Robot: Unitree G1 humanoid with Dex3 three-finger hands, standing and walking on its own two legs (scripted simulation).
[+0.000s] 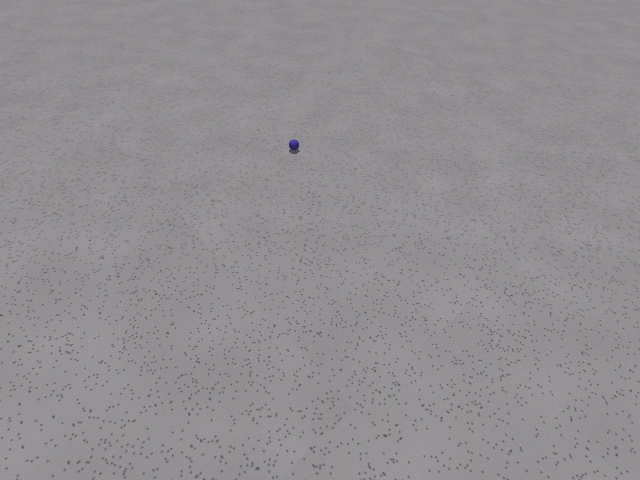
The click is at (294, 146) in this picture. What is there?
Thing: free ball
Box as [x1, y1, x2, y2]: [289, 140, 298, 149]
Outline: 291,140 289,142 290,148 297,148 298,142 296,140
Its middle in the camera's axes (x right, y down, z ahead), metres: -0.13 -0.55 +2.22
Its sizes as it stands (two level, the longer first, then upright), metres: 0.059 0.059 0.059
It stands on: the floor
